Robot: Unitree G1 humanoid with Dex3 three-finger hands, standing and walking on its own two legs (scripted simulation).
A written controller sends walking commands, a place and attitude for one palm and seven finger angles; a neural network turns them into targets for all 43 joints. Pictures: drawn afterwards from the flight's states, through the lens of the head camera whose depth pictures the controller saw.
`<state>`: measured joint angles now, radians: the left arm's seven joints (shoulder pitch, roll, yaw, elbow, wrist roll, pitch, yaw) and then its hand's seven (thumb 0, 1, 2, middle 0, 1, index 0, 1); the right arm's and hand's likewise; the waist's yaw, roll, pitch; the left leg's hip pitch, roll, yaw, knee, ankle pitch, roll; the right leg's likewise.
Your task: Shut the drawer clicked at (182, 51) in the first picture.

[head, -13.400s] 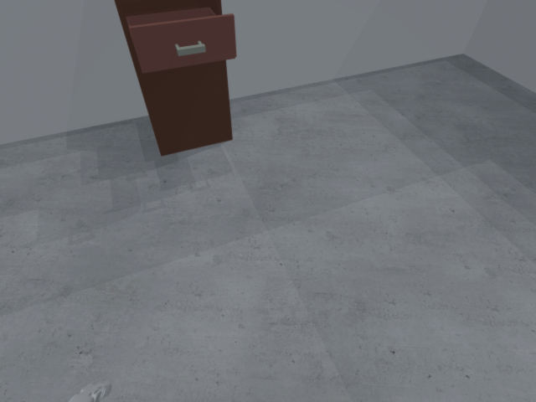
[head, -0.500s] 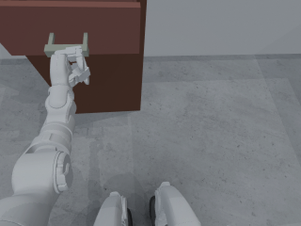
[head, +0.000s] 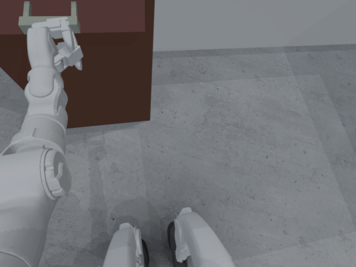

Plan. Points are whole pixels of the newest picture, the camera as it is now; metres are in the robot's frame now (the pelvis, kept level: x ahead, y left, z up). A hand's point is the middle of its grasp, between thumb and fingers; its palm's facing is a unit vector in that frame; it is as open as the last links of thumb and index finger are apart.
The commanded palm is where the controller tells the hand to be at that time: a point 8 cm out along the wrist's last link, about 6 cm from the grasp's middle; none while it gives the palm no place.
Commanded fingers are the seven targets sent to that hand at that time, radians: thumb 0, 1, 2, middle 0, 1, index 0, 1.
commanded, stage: push the drawer shut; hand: left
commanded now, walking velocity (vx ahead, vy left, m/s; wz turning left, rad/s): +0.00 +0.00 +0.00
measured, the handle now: (51, 16) +0.65 +0.18 +0.05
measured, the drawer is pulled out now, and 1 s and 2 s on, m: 0.02 0.00 0.00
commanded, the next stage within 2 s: pull the fist back off the drawer in 0.62 s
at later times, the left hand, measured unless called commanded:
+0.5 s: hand (73, 40) +0.59 +0.14 +0.05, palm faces +0.04 -1.00 -0.03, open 3.0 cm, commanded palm +0.61 +0.15 +0.05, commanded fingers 0.00 0.90 0.90 -1.40 -1.60 -1.40 -1.60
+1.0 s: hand (71, 37) +0.59 +0.14 +0.05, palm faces +0.03 -1.00 -0.04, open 3.3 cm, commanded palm +0.59 +0.14 +0.05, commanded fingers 0.00 0.90 0.90 -1.40 -1.60 -1.40 -1.60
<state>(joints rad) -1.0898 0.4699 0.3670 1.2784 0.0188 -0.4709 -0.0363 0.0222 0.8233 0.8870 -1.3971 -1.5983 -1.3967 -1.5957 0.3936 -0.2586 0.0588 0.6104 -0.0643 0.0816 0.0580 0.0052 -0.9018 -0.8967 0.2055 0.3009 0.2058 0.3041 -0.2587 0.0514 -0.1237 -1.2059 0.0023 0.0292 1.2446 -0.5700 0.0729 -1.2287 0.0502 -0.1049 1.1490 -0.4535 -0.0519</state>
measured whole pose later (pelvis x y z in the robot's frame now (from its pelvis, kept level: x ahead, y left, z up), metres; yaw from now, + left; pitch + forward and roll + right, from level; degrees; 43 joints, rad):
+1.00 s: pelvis -0.04 +0.01 -0.03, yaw -1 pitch +34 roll -7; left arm -1.42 0.69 0.32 1.46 0.11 -0.34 -0.03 0.07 0.65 0.95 -1.40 -1.60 -1.40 -1.60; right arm 0.45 -0.26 0.13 0.62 -0.09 -0.01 0.06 0.00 -0.90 -0.90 0.21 0.30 0.21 0.30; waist -0.37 0.07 -0.10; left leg -1.42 0.01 -0.02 1.35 -0.52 0.08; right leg -1.40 0.05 -0.16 1.19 -0.39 -0.05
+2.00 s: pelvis +0.05 +0.01 +0.07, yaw +1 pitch +16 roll -3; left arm -0.27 0.26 0.16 0.46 -0.19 -0.30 -0.13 0.02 0.91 0.90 -1.40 -1.60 -1.40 -1.60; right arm 0.29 -0.27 0.00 0.52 0.03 0.06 0.04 0.01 -0.90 -0.90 0.20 0.30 0.20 0.30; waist -0.05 0.05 -0.15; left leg -0.64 -0.03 0.01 0.88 -0.50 0.06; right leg -0.66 0.06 -0.07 0.80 -0.39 -0.03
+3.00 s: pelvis +0.02 +0.00 +0.12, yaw +2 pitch -5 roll -1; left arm 0.51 0.32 0.26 -0.44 -0.07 -0.08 0.11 0.02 0.90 0.90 -1.40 -1.60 -1.40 -1.59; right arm 0.21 -0.23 0.04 0.62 0.00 -0.10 -0.08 0.02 -0.90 -0.90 0.21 0.30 0.21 0.30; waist 0.07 0.07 0.03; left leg -0.07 -0.04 0.00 0.43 -0.28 0.06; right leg -0.11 0.05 -0.05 0.39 -0.20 -0.05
